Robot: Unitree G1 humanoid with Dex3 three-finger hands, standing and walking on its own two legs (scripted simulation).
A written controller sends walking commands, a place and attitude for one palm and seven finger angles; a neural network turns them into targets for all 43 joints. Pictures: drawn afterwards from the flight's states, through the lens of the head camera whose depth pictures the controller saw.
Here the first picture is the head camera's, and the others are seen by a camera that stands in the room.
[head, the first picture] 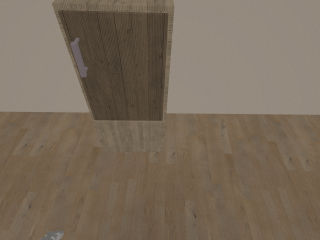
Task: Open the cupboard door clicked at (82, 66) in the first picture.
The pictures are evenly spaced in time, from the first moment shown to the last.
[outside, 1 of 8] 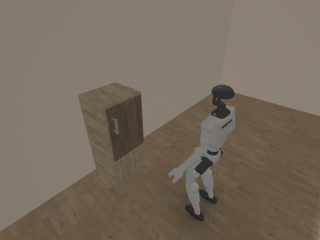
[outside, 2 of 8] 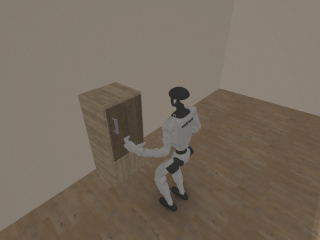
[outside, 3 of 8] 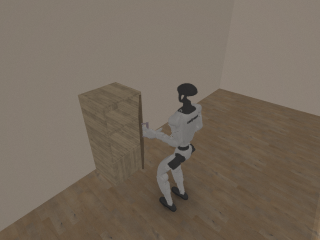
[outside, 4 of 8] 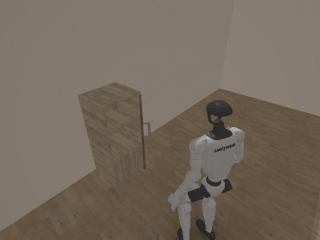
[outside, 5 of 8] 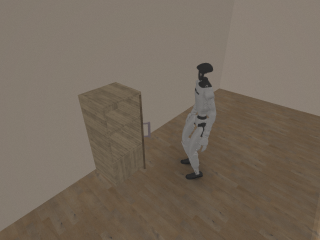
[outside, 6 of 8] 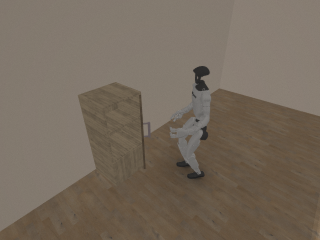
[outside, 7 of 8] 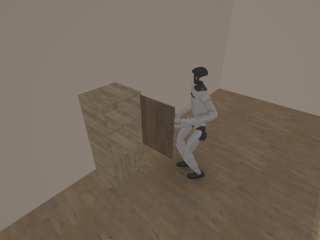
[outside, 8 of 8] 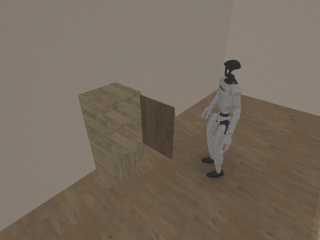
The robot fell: no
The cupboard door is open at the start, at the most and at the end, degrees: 0 93 91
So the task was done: yes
